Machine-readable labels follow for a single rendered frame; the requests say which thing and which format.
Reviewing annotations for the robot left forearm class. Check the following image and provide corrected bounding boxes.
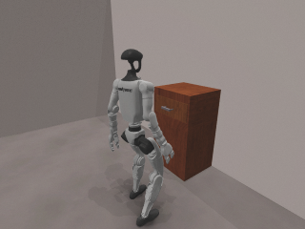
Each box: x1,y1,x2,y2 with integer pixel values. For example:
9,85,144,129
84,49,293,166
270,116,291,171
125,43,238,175
107,109,118,135

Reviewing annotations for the robot right hand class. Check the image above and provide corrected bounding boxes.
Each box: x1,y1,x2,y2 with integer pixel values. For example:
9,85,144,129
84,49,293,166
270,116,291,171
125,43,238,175
159,142,174,164

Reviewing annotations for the robot right forearm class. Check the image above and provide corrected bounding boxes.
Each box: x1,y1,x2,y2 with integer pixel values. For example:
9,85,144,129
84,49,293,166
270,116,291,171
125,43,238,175
148,112,167,147

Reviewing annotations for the humanoid robot torso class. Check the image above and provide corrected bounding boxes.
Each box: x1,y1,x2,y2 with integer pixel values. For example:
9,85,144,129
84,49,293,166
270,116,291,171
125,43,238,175
118,76,146,147

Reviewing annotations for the cabinet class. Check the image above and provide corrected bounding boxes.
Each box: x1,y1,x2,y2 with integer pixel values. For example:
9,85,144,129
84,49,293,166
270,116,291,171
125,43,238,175
153,82,221,181

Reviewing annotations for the left robot upper arm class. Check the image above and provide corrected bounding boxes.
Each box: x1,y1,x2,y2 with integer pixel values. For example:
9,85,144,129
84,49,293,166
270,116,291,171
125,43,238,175
108,78,122,114

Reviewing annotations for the handle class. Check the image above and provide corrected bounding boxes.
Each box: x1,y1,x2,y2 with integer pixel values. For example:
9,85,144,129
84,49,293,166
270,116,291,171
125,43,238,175
161,106,173,112

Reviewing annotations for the right robot foot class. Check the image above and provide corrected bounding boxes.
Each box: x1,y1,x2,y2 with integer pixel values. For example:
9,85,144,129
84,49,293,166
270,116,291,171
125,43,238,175
136,208,159,226

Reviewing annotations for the robot left hand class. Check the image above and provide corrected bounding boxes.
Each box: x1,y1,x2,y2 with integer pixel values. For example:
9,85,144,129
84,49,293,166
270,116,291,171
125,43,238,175
108,133,119,152

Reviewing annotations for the right robot upper arm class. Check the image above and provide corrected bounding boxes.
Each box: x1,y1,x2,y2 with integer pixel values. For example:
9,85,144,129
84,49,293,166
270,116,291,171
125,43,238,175
139,80,154,122

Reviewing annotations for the drawer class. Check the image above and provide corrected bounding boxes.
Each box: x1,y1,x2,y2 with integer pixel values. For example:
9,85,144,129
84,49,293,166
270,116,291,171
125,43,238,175
155,94,188,123

